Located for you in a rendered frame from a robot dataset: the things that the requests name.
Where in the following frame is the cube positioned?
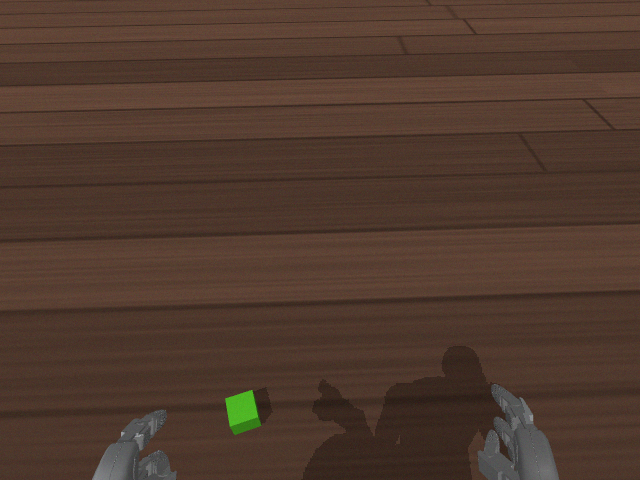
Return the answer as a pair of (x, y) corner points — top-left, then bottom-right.
(225, 390), (261, 435)

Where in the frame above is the right robot hand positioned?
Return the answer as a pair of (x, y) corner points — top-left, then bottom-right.
(478, 384), (559, 480)

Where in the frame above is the left robot hand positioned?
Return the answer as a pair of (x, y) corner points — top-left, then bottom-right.
(92, 409), (177, 480)

